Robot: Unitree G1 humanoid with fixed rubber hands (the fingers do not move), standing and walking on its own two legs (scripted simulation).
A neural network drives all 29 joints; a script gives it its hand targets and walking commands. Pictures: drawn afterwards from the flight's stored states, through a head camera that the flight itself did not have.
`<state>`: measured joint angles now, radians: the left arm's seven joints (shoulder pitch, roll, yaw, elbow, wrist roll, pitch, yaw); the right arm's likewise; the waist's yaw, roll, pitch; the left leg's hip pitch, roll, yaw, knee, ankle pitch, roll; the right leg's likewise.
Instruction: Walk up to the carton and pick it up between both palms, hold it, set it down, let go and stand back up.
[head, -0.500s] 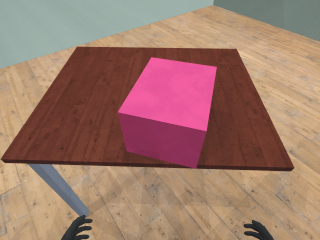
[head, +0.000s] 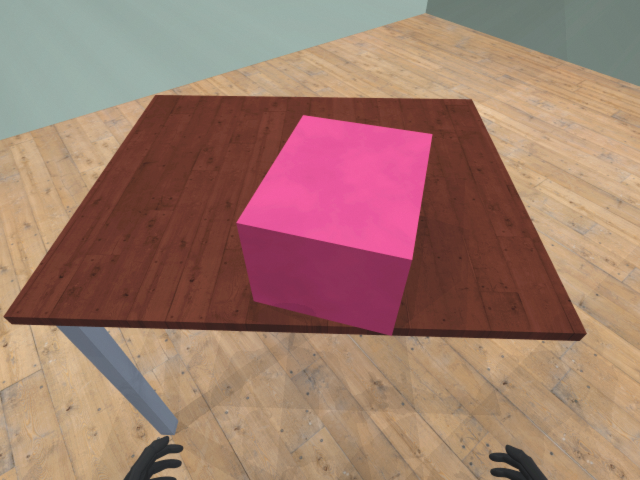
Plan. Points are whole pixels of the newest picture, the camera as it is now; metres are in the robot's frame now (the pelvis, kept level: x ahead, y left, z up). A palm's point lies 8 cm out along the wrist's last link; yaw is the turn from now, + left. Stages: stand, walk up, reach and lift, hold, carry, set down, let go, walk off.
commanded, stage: stand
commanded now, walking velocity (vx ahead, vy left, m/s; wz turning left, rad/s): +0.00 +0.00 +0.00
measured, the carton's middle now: (343, 216) +0.51 -0.01 +0.04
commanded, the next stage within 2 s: none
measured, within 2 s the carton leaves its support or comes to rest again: neither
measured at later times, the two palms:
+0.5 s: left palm out of the picture +0.13 +0.25 -0.09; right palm out of the picture +0.12 -0.25 -0.09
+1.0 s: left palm out of the picture +0.12 +0.25 -0.09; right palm out of the picture +0.12 -0.25 -0.09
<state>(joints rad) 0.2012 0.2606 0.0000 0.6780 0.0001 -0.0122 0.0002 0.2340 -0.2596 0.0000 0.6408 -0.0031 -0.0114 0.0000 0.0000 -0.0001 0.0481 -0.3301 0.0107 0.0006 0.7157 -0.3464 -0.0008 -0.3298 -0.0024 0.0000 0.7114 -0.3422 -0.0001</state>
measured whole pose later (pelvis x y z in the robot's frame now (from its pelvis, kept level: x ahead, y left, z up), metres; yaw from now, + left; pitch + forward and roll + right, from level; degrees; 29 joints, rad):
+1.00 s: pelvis +0.00 +0.00 +0.00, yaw +0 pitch -3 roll +0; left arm 0.20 0.27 0.00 0.72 0.00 -0.02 0.00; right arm 0.23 -0.26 0.00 0.69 0.00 -0.01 0.00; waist 0.00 0.00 0.05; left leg -0.33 0.01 0.00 0.71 -0.34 0.00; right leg -0.33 0.00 0.00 0.71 -0.34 0.00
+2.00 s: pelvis -0.01 +0.00 +0.01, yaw +0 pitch -2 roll +0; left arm 0.20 0.27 0.00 0.76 0.00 -0.02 0.00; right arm 0.20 -0.26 0.00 0.75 0.00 -0.01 0.00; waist 0.00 0.00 0.05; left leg -0.31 0.01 0.00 0.66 -0.31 0.00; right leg -0.31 0.00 0.00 0.65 -0.30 0.00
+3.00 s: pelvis +0.00 +0.00 +0.02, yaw +0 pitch -2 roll +0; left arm 0.20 0.27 0.00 0.82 0.00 -0.02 0.00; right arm 0.17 -0.26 0.00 0.83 0.00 -0.01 0.00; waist 0.00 0.00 0.05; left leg -0.23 0.01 0.00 0.52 -0.25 0.00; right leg -0.23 0.00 0.00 0.52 -0.24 0.00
